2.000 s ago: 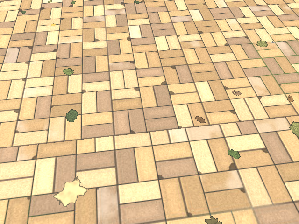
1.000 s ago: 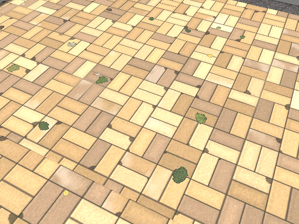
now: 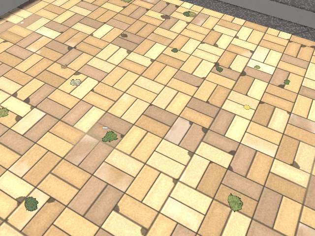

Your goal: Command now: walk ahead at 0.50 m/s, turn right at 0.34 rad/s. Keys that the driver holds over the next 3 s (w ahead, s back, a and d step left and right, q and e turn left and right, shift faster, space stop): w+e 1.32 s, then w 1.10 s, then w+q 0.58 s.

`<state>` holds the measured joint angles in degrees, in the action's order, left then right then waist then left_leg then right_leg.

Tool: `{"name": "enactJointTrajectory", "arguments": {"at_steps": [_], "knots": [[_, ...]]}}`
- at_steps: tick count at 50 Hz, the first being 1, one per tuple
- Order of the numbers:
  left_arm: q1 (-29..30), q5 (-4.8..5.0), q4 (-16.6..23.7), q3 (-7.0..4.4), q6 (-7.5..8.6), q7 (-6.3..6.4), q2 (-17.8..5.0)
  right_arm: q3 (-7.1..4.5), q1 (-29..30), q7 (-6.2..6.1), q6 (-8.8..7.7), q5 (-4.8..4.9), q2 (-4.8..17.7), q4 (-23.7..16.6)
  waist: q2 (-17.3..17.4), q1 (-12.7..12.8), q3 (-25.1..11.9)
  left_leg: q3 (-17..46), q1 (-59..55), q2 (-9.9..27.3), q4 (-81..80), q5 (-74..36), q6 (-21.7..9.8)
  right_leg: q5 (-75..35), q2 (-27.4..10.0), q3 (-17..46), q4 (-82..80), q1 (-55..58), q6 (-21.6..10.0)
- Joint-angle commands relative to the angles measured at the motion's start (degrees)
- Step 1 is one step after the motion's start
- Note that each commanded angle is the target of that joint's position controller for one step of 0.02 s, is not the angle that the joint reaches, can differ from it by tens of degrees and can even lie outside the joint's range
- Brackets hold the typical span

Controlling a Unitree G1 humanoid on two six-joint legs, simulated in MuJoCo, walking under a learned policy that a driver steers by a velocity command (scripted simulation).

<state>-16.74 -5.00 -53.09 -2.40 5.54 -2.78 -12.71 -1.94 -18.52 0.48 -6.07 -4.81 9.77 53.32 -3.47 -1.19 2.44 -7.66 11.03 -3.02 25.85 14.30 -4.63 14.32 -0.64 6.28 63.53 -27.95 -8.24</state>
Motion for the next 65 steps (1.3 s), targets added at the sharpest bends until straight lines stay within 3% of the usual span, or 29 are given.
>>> {"name": "enactJointTrajectory", "arguments": {"at_steps": [1, 3, 5, 10, 11, 12, 14, 17, 19, 20, 21, 22, 23, 24, 25, 26, 27, 29, 32, 35, 39, 40, 41, 42, 44, 48, 53, 61, 65], "knots": [[-2.86, -1.36, 2.59, 1.5, -0.19, -1.42, 2.6, 1.99, 5.36, -1.67, -1.93, -1.55, -2.45, -4.42, 3.2, 3.33, 0.99, 10.74, 1.52, 14.4, -12.74, -9.27, -5.77, -20.14, -5.38, 4.83, -8.95, -6.69, 0.67], [1.19, -0.3, 4.66, 1.1, -0.11, -2.33, 1.16, 1.47, 0.32, -2.08, -3.04, -1.93, 1.03, -2.29, 4.88, 0.64, -1.28, 2.21, 7.98, 10.08, -7.89, -8.13, -5.75, -34.87, -3.93, -1.37, -18.56, -0.58, 2.46], [5.27, -0.08, 6.46, 0.79, -0.82, -1.97, 0.04, 2.1, -10.33, -1.23, -2.88, -2.27, 0.73, 2.18, 5.53, -1.68, 1.9, 4.94, 6.16, 13.67, -5.96, -7.81, -7.5, -40.42, -4.48, -1.37, -22.37, -4.36, 3.86], [15.29, -0.38, 10.7, 0.63, -2.42, -0.64, -1.42, 4.47, -18.72, 0.01, -3.51, -0.89, -0.21, 5.69, 4.02, -2.85, 6.56, 8.99, -5.64, 18.61, -0.48, -8.58, -5.74, -37.3, -5.18, 0.19, -28.75, -15.58, 3.58], [19.94, 10.31, 12.49, -0.69, -2.72, -1.48, -2.73, -0.44, -10.54, -2.89, -2.13, 8.19, 10.59, 3.44, 6.26, -3.45, 8.26, 6.79, 0.47, 16.45, 5.5, -11.65, -2.54, -38.01, -0.98, 1.87, -27.51, -13.79, 2.75], [21.61, 10.49, 13.05, -0.39, -3.01, -2.53, -2.44, -0.01, -12.96, -4.3, -1.4, 8.18, 9.47, 3.22, 3.23, -4.36, 6.12, 5.31, -3.09, 16.6, 9.63, -12.75, -1.46, -38.61, -0.27, 0.47, -27.3, -15.29, 3.14], [25.77, 8.14, 14.74, 0.15, -4.15, -4.64, 1.0, 0.28, -17.9, -5.6, -0.03, 6.64, 4.81, 3.66, 3.11, -7.03, 5.7, 4.83, -5.62, 17.28, 14.26, -10.51, -1.15, -36.76, -0.34, -3.13, -29.9, -16.21, 4.05], [29.11, 7.77, 15.43, 1.05, -4.38, -6.0, 3.39, -0.74, -18.01, -5.4, 1.73, 6.66, 4.44, 2.57, 3.76, -8.14, 6.43, 4.27, -3.79, 17.77, 19.03, -9.8, -1.22, -32.05, -0.47, -7.31, -34.21, -11.3, 4.53], [21.32, 6.94, 12.82, -0.42, -3.91, -4.88, -0.13, -1.94, -16.05, -4.39, 2.42, 6.64, 7.76, 1.57, 4.06, -3.91, 3.11, 1.65, -0.41, 17.78, 28.81, -30.06, -0.86, -23.52, 2.64, -12.64, -36.14, 2.37, 2.63], [10.23, 6.64, 9.43, -2.45, -3.95, -3.53, -3.15, -2.45, -15.35, -3.34, 1.86, 6.11, 8.77, 1.61, 3.97, 1.56, -3.7, 0.62, 4.12, 15.53, 40.9, -39.12, -0.41, -27.96, 4.41, -13.43, -37.07, 19.63, -0.08], [-0.78, 6.62, 5.64, -4.2, -4.28, -2.07, -7.33, -2.57, -12.01, -2.32, 0.66, 6.34, 9.28, 0.39, 2.32, 8.73, -6.1, -2.69, 15.47, 11.9, 61.34, -28.53, 2.45, -39.23, 1.55, -10.23, -42.57, 34.51, -4.79], [-4.52, 4.74, 4.83, -4.42, -3.62, -0.79, -13.17, -1.0, -14.96, -1.05, -1.22, 4.54, 2.61, -1.84, -9.26, 6.33, -14.08, 0.11, 42.96, 5.94, 90.49, 34.19, 5.47, -71.19, -12.72, 6.15, -20.02, 60.64, -14.09], [-11.49, 4.7, 5.1, -4.41, -3.28, -0.17, -13.93, -0.97, -14.43, 0.11, -3.42, 6.51, 8.23, -5.43, -6.96, 10.68, -31.38, 12.98, 45.99, 5.74, 92.32, 34.32, 5.95, -61.75, -19.79, 21.18, -22.88, 69.44, -23.91], [-14.15, 4.35, 4.57, -4.64, -3.78, 1.1, -14.99, -0.71, -7.65, 0.3, -4.33, 9.2, 8.4, -10.43, -6.68, 11.36, -33.05, 14.86, 53.18, 5.0, 90.39, 27.01, 6.46, -28.69, -22.12, 31.62, -35.6, 68.32, -24.27], [-7.17, 5.06, 5.57, -4.3, -4.24, 1.86, -13.14, -0.56, -3.17, -0.66, -4.04, 8.85, 8.28, -11.71, 3.39, 7.54, -25.48, 13.71, 55.14, 7.38, 81.1, 17.89, 5.88, -5.44, -20.7, 33.68, -43.07, 57.37, -19.0], [2.8, 5.59, 8.58, -2.8, -3.84, 2.29, -8.61, -1.14, -1.21, -2.08, -2.98, 6.89, 8.94, -10.95, 9.48, 3.74, -17.5, 13.56, 52.9, 8.37, 77.71, 10.65, 6.09, -5.7, -20.02, 31.65, -45.09, 43.34, -16.27], [9.74, 5.87, 10.57, -2.01, -2.77, 1.87, -7.74, -2.09, -4.59, -2.9, -1.58, 5.39, 10.18, -9.98, 12.55, -1.99, -12.32, 14.8, 45.26, 10.02, 67.68, 4.49, 6.34, -6.31, -18.06, 28.86, -47.09, 28.19, -14.82], [15.55, 5.59, 12.09, -1.93, -2.06, 1.53, -7.7, -2.75, -3.59, -3.83, 0.33, 4.14, 8.68, -10.79, 8.91, -5.64, -2.72, 13.62, 31.02, 11.9, 48.96, 3.3, 9.33, -13.77, -10.41, 17.33, -48.53, 3.37, -11.97], [11.5, 5.69, 11.78, -3.13, -1.8, 3.28, -9.47, -2.11, 6.03, -3.72, -0.34, 3.03, 5.99, -14.25, 1.53, -1.82, -4.29, 9.15, 12.73, 7.89, 23.44, -11.62, 10.25, -17.67, -1.08, 5.88, -47.06, -7.96, -8.19], [5.16, 6.37, 10.54, -3.61, -2.79, 4.06, -9.24, -1.95, 9.55, -2.73, 0.26, 5.65, 6.58, -15.33, -2.66, 0.99, -7.18, 11.16, 12.63, 5.6, 14.05, -13.92, 10.33, -7.47, -4.15, 11.36, -45.13, 1.14, -7.67], [1.24, 6.71, 11.0, -3.26, -3.55, 3.91, -6.64, -3.91, 8.75, -1.69, -0.27, 5.49, 10.38, -16.08, -2.46, -0.71, -6.94, 10.99, 4.41, 4.02, 6.0, -4.2, 6.2, 10.86, -2.71, 17.58, -37.07, 3.72, -2.73], [2.08, 6.47, 11.43, -2.32, -3.31, 3.81, -3.42, -4.58, 2.54, -1.76, -0.65, 5.03, 12.07, -14.78, 0.04, -3.81, -8.26, 15.12, -4.34, 9.27, 4.3, -2.12, 3.61, 14.45, 0.48, 14.04, -27.05, -2.18, 0.05], [-1.72, 6.9, 12.66, -1.29, -2.59, 3.55, 0.63, -5.67, -4.31, -1.95, -0.67, 3.39, 16.73, -14.01, 14.44, -3.55, -13.97, 32.78, -19.46, 22.65, -0.88, 3.33, -2.58, 20.07, 7.9, 4.33, -6.61, -14.99, 3.82], [-1.88, 7.42, 14.72, -1.67, -1.68, 3.41, -3.45, -6.28, -7.79, -1.21, -0.86, 3.39, 18.18, -12.88, 24.02, -3.38, -15.67, 54.3, -22.65, 29.41, -7.78, 18.59, -7.46, 20.55, 5.75, 3.11, 5.13, -26.02, 4.29], [4.08, 6.57, 14.52, -3.24, -2.45, 3.61, -8.17, -4.84, -1.76, -1.47, -0.5, 4.14, 12.92, -14.38, 12.57, -3.61, -6.36, 41.86, -13.76, 24.87, -8.66, 19.02, -4.9, 9.23, 1.37, 3.02, 12.67, -29.7, 4.7], [3.3, 6.19, 14.36, -3.77, -4.27, 3.14, -6.22, -3.7, 5.39, -1.49, -0.13, 4.09, 9.31, -13.82, 11.85, 0.89, -3.19, 21.31, -0.48, 17.84, -13.78, -0.8, -2.86, -1.71, -2.26, 0.37, 6.56, -19.08, 6.72], [7.7, 5.64, 16.05, -3.65, -4.67, 2.97, -4.47, -4.63, 1.43, -2.1, -0.59, 4.36, 10.86, -10.22, 8.88, 0.0, -3.5, 10.83, -5.63, 18.73, -15.0, -13.94, -3.48, -10.46, -2.44, 0.74, -4.59, -20.13, 7.59], [19.74, 6.47, 20.24, -2.75, -4.08, -0.13, -2.76, -5.87, -2.02, -2.37, 1.02, 5.62, 14.04, -7.06, 8.77, -3.71, 1.66, 1.69, -11.54, 20.71, -14.16, -15.18, -2.3, -11.16, -2.76, -6.78, -22.36, -15.46, 5.75], [14.25, 6.26, 20.16, -4.56, -3.94, -0.64, -6.07, -6.86, -0.61, -2.32, 2.03, 6.8, 17.71, -6.72, 11.32, 1.4, -2.69, -3.27, -13.4, 20.08, -0.11, -50.0, -0.55, -0.78, 3.39, -13.68, -27.54, 0.04, 0.99]]}}
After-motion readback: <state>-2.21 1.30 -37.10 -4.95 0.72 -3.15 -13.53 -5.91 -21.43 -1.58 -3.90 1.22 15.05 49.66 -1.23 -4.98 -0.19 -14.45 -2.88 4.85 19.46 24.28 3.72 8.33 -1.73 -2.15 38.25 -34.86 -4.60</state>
